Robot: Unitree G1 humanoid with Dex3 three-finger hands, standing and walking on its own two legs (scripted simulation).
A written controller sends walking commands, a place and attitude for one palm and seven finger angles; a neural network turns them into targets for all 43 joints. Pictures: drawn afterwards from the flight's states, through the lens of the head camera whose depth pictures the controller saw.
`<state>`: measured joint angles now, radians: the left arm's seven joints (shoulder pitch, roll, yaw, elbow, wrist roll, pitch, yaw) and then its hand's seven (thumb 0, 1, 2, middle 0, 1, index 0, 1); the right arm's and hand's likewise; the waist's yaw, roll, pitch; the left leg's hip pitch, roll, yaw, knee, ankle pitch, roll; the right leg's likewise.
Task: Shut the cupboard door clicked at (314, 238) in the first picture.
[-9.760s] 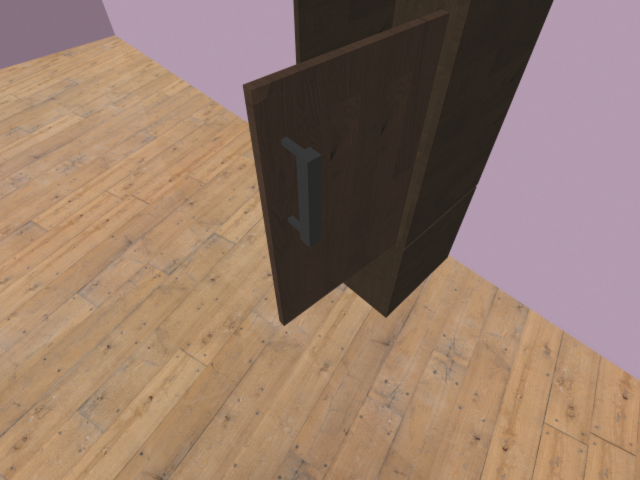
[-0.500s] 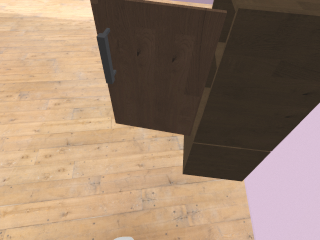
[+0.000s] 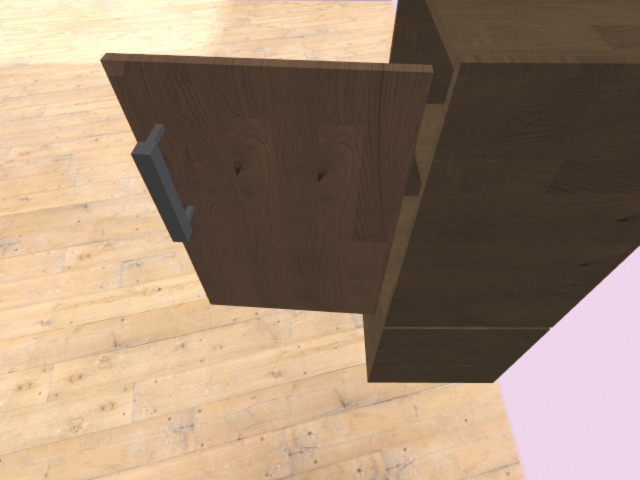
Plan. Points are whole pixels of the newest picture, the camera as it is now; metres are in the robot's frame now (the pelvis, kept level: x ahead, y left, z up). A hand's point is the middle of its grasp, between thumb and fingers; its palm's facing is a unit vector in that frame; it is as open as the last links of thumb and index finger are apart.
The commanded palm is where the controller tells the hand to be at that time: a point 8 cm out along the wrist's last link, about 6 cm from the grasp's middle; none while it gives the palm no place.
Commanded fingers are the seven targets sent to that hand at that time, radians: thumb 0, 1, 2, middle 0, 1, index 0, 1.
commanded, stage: come to a stop and stand still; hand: left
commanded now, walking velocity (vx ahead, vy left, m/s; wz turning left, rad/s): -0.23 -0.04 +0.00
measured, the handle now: (170, 186) +0.49 +0.25 +0.07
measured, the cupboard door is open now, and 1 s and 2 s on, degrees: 86 86 86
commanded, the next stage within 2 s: look again from close up in 0.70 s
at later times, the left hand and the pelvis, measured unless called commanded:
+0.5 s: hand out of the picture +0.03 +0.17 -0.17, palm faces +0.01 -0.97 -0.22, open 7.4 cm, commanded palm none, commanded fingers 0.00 0.90 0.90 -0.20 -0.30 -0.20 -0.30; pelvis -0.01 -0.01 +0.00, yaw +0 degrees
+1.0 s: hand out of the picture -0.01 +0.19 -0.18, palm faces -0.01 -0.98 -0.19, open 7.4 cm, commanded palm none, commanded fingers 0.00 0.90 0.90 -0.20 -0.30 -0.20 -0.30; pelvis -0.02 +0.02 -0.01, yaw -1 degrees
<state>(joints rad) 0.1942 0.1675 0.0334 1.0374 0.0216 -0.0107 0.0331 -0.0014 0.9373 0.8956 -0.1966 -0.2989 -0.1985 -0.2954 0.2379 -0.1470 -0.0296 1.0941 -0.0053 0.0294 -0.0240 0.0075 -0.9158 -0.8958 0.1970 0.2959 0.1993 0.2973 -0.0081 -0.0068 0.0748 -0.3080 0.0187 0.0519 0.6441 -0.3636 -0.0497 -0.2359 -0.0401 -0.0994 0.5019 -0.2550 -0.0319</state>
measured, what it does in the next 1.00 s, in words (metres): steps on the spot: left foot, then right foot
